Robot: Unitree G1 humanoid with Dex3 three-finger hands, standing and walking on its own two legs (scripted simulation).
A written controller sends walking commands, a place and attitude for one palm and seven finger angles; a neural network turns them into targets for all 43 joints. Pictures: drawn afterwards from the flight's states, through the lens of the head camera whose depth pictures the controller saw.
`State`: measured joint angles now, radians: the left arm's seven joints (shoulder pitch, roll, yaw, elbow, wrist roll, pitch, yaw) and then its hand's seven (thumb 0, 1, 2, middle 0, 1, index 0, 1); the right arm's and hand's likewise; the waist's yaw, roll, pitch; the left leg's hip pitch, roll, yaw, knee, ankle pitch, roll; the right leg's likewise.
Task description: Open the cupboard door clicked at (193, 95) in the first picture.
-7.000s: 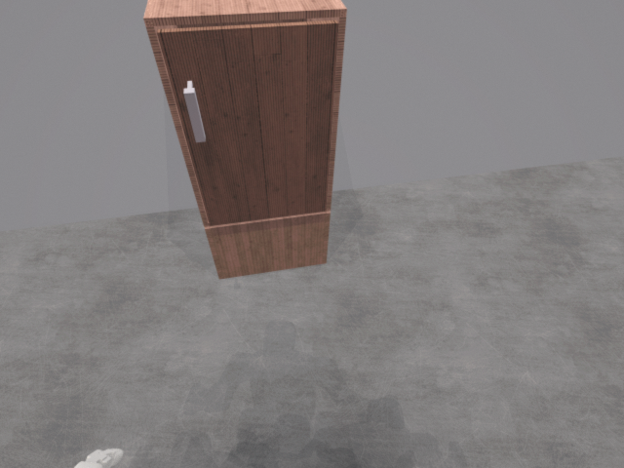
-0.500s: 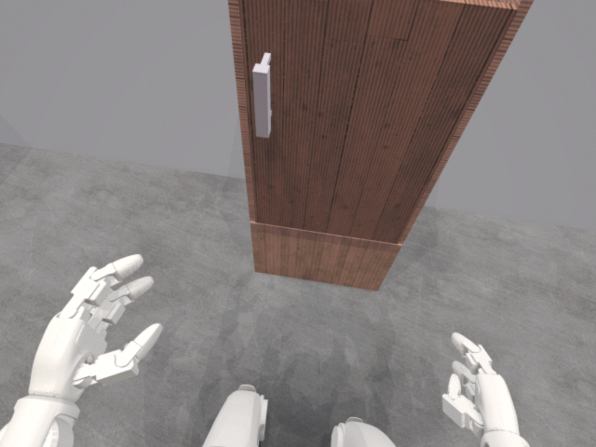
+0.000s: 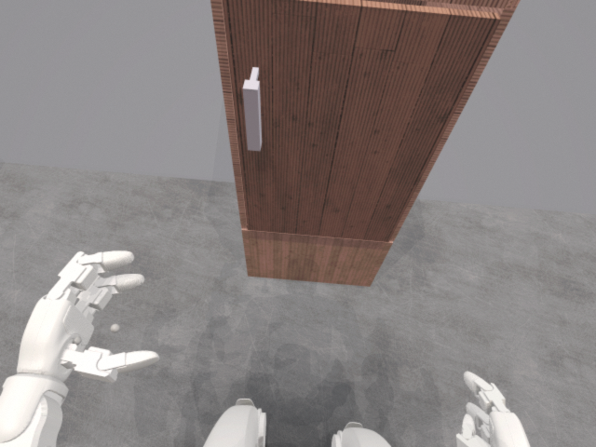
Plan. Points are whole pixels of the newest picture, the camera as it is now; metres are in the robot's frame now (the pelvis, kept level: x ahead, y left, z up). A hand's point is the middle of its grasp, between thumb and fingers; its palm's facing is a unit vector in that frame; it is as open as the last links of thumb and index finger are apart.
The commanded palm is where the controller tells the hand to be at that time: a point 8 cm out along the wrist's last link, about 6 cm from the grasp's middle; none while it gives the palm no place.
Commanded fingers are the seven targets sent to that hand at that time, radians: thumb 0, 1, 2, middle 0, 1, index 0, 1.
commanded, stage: raise the hand with hooked fingers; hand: left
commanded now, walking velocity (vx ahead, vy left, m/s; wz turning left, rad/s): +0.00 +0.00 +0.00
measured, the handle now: (254, 110) +0.63 +0.11 +0.06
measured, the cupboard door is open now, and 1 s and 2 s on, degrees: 0 0 0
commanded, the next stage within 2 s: move the hooked fingers beside the handle in 1.04 s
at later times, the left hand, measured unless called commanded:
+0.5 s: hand (71, 286) +0.28 +0.28 +0.07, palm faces +0.00 -1.00 -0.06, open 13.9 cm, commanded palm +0.26 +0.33 +0.07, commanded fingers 0.00 -0.50 0.30 -0.30 -1.20 -0.30 -1.20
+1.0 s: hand (86, 279) +0.29 +0.27 +0.07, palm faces +0.00 -1.00 -0.05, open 14.0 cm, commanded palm +0.27 +0.32 +0.08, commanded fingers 0.00 -0.50 0.30 -0.30 -1.20 -0.30 -1.20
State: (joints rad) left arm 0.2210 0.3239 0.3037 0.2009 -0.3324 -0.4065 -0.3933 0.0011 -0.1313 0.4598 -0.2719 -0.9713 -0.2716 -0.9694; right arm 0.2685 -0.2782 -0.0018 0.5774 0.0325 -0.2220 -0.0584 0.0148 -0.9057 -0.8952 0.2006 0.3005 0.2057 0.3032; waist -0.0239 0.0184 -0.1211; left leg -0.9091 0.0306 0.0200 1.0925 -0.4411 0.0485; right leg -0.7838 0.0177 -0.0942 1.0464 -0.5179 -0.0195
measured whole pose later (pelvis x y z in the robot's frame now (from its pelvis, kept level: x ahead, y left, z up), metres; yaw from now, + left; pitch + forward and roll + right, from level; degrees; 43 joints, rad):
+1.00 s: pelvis +0.01 +0.00 +0.02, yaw +0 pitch +13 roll -3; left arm 0.00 0.42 0.42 0.43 -0.36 -0.34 -0.52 -0.01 -0.49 0.30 -0.30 -1.20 -0.30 -1.20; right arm 0.28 -0.28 0.04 0.55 0.04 -0.17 -0.06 0.01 -0.90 -0.89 0.20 0.30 0.21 0.30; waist -0.03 0.02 -0.11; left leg -0.81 0.03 0.02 1.00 -0.41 0.04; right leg -0.69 0.03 -0.09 0.94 -0.48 -0.02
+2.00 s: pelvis +0.01 +0.00 +0.01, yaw -1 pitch +17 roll -3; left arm -0.55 0.44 0.36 0.88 -0.19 -0.38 -0.34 -0.01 -0.49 0.30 -0.30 -1.20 -0.30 -1.20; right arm 0.33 -0.27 0.03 0.62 0.03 -0.03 -0.04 0.01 -0.91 -0.89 0.20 0.30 0.21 0.30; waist -0.09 0.01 -0.12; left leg -0.92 0.04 0.03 1.04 -0.42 0.04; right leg -0.80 0.03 -0.07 0.99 -0.49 -0.02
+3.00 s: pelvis +0.02 +0.00 -0.01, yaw -4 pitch +28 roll -5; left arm -1.01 0.62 0.47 1.21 -0.03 -0.34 -0.23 -0.01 -0.49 0.30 -0.30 -1.20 -0.30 -1.20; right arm 0.45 -0.26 0.06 0.60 -0.03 0.10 0.03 0.00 -0.91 -0.89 0.20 0.30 0.21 0.30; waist -0.23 0.04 -0.11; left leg -1.15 0.08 0.03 1.14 -0.47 0.05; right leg -1.03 0.07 -0.07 1.05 -0.51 -0.01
